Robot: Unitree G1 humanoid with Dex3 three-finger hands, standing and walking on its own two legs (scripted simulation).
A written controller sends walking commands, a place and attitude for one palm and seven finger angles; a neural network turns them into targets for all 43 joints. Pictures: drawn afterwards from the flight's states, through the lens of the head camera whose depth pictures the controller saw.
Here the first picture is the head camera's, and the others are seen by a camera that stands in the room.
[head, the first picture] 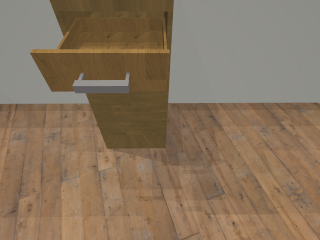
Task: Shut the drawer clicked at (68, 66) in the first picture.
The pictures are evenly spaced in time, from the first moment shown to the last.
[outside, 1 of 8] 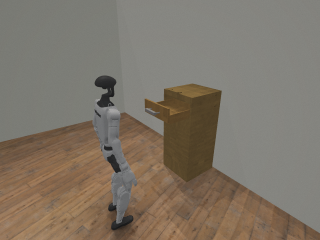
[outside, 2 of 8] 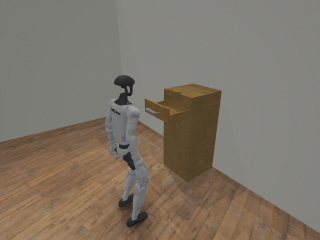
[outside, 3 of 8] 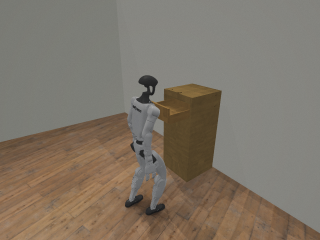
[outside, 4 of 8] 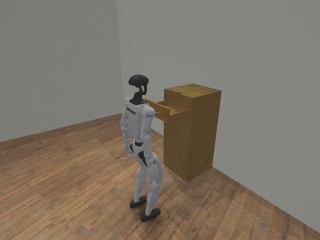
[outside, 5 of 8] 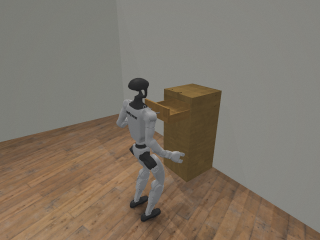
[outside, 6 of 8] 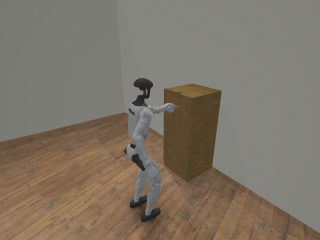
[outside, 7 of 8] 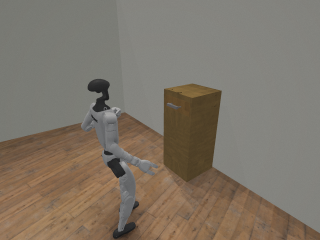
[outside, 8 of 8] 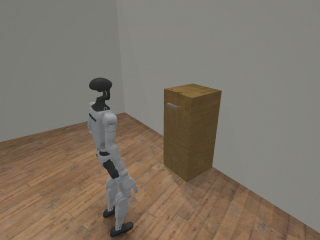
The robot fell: no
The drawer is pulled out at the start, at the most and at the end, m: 0.27 0.27 0.00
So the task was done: yes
